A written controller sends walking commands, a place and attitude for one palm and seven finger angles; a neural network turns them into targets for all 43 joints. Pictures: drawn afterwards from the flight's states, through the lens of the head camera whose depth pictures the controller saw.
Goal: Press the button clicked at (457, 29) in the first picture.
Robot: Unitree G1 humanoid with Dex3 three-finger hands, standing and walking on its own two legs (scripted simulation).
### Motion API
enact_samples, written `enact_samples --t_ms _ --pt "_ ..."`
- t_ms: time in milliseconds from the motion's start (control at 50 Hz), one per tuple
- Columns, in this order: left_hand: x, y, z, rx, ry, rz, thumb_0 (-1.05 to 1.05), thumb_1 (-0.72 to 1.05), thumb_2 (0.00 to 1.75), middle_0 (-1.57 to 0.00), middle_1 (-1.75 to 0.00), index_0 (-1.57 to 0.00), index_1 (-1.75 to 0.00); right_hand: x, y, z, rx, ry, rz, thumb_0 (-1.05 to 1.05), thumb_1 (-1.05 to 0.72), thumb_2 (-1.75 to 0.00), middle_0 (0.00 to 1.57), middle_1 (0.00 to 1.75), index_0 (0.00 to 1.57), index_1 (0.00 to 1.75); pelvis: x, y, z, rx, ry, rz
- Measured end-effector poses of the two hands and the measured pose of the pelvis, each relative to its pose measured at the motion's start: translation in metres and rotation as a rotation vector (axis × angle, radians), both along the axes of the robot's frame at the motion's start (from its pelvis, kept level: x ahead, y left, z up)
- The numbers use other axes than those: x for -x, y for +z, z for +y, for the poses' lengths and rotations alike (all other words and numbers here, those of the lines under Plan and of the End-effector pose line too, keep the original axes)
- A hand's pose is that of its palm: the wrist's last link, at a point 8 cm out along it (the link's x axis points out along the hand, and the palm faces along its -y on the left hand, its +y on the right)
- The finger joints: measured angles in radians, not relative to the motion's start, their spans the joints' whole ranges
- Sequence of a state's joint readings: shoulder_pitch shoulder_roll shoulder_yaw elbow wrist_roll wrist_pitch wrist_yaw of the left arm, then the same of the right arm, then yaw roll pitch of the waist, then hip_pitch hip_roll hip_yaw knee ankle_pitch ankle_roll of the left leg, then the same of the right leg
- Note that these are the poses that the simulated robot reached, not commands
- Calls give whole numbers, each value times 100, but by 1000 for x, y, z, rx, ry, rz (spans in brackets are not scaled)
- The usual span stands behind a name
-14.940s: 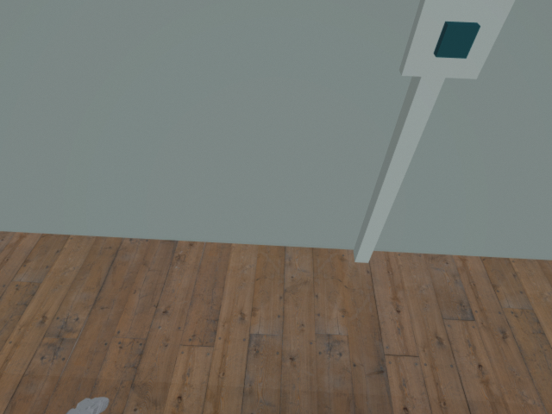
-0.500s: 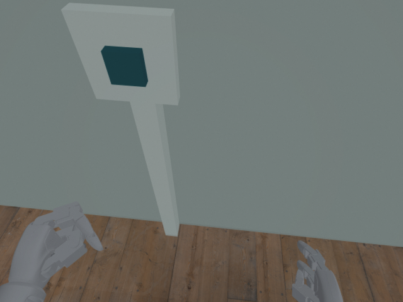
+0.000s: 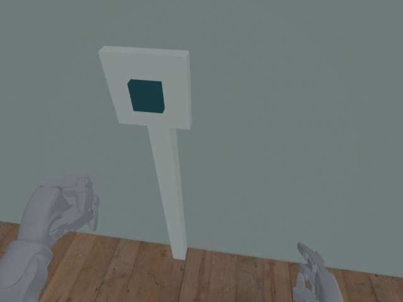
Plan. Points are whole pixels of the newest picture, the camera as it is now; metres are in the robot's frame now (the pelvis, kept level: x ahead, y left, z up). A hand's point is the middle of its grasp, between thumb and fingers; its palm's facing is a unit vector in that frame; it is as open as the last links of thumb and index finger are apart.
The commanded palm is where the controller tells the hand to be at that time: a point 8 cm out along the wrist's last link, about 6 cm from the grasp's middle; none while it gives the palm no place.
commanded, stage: raise the hand and make a fist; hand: left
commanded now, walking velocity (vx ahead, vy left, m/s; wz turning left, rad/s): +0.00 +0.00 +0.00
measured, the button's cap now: (147, 95) +0.47 +0.18 +0.20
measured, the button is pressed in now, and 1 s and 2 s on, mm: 0 0 0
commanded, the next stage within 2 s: aim a knuckle at the button in 0.70 s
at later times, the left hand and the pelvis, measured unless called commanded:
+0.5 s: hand (90, 185) +0.23 +0.20 +0.19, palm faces +0.02 -1.00 -0.09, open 3.1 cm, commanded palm +0.19 +0.24 +0.20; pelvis -0.01 -0.02 +0.01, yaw +0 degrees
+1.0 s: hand (105, 180) +0.24 +0.18 +0.19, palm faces +0.03 -1.00 -0.08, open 3.1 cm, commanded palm +0.22 +0.22 +0.19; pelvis -0.02 -0.02 +0.01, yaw +0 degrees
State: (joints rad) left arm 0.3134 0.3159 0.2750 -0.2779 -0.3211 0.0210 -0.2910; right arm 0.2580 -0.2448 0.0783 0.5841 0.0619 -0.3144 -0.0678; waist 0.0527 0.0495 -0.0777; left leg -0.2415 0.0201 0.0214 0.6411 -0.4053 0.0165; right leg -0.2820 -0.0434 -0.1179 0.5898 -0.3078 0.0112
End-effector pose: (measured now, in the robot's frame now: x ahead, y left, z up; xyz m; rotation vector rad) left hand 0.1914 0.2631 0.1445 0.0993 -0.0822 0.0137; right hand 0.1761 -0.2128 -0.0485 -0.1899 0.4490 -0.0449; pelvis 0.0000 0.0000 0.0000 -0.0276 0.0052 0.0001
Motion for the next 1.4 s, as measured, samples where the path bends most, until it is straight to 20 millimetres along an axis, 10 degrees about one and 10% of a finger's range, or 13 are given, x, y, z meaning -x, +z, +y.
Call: enact_samples --t_ms 380,880,1400 --pt "-17 60 -7 -14 2 -51 2 90 90 -130 -150 -131 -150 -3 5 -11 -24 4 4 2 -90 -90 20 30 20 30 8 10 -14 -18 1 -59" --pt "-8 52 -24 -3 10 -26 2 90 90 -130 -150 -131 -150 9 3 -27 -28 -24 0 2 -90 -90 20 30 20 30 17 10 -25 -22 -1 -77" --pt "-89 40 -39 51 -6 7 2 90 90 -130 -150 -130 -150 23 -10 -34 -10 -84 102 2 -90 -90 20 30 20 30 14 10 -20 -29 -14 -46"
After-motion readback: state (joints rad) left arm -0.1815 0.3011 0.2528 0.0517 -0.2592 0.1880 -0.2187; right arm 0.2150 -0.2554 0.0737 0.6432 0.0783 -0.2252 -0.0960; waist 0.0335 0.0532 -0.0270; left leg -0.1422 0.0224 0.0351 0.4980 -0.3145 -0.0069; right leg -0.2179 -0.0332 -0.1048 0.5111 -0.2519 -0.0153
